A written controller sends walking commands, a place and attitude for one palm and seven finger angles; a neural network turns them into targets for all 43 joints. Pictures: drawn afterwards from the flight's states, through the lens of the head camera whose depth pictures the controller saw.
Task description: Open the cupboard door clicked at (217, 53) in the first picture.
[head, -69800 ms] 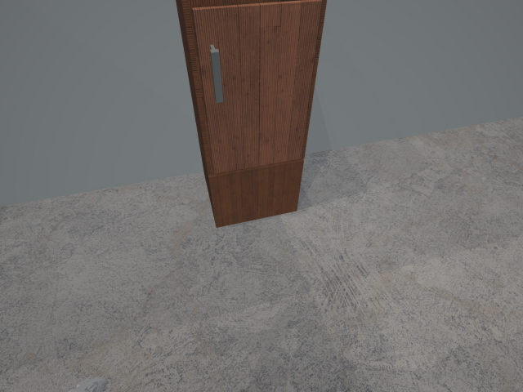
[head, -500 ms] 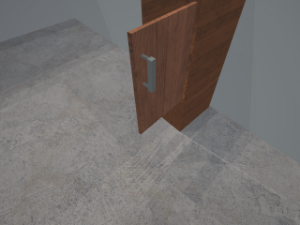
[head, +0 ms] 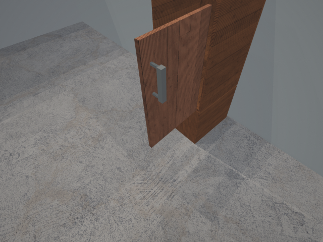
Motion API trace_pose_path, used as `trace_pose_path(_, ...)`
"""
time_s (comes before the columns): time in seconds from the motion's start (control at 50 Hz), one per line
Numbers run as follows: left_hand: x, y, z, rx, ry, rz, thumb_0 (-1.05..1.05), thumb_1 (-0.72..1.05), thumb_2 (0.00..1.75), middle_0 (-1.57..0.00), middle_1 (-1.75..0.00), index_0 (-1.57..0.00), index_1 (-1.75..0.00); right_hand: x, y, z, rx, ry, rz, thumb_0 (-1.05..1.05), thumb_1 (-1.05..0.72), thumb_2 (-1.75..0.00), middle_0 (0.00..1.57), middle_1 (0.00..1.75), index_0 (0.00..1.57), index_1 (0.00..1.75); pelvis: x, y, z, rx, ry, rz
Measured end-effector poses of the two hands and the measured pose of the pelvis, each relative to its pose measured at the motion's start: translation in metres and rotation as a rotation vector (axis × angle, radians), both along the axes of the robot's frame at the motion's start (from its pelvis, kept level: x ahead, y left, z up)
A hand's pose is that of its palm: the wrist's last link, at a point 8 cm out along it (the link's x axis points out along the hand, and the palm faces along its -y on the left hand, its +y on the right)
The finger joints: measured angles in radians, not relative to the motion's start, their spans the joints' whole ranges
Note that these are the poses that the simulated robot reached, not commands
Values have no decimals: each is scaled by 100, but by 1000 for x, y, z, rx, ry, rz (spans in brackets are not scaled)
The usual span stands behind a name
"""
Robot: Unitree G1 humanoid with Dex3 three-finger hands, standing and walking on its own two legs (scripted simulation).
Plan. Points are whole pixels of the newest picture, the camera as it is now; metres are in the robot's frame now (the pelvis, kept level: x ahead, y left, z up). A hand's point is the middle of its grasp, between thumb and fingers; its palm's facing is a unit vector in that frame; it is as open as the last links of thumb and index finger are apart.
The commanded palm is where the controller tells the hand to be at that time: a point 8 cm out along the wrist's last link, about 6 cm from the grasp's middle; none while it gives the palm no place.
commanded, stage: look to check the result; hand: left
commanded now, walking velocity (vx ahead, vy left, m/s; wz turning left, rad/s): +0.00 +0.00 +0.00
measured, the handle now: (157, 82) +0.63 +0.05 +0.02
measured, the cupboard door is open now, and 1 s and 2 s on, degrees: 93 93 93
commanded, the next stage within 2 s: stand and wait in 0.02 s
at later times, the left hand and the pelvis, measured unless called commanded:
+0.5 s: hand out of the picture +0.09 +0.24 -0.15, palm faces -0.03 -0.94 -0.34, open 7.4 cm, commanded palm none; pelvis +0.01 +0.00 +0.00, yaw -1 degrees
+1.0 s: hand out of the picture +0.09 +0.25 -0.15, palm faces -0.03 -0.94 -0.34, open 7.4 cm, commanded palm none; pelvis +0.01 +0.01 +0.00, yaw -1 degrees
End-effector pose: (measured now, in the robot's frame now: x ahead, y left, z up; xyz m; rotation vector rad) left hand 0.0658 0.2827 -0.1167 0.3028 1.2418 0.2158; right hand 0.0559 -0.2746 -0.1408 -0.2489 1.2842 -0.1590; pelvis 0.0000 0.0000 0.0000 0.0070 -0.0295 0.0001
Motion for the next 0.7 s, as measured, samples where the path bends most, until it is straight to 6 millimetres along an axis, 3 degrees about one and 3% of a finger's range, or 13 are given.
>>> trace_pose_path(0.28, 16, -3, 1, -2, -17, -21, 1, 90, 90, -21, -30, -20, -30, -4, -9, 3, -16, 18, -13, 0, -91, -90, 20, 30, 21, 30, 6, -3, 1, -1, 3, -5)
trace_pose_path(0.7, 17, 2, -1, -4, 4, -24, 1, 90, 90, -21, -30, -20, -30, -3, -5, 4, -18, 26, -24, 0, -91, -90, 21, 30, 21, 30, 12, 0, 1, -3, 6, -13)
